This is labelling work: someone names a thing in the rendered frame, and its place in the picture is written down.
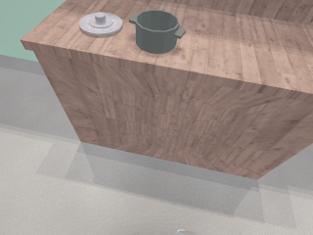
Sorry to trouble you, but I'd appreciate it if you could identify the table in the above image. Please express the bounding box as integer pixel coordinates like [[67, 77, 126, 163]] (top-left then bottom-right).
[[21, 0, 313, 180]]

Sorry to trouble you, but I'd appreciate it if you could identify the lid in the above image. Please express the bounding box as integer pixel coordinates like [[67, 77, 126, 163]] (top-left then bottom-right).
[[79, 12, 123, 36]]

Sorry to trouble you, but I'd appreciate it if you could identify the pot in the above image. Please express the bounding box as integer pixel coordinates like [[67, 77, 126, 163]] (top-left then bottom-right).
[[128, 10, 186, 54]]

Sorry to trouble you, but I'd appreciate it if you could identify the knob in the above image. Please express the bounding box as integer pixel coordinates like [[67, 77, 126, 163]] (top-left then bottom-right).
[[94, 12, 106, 22]]

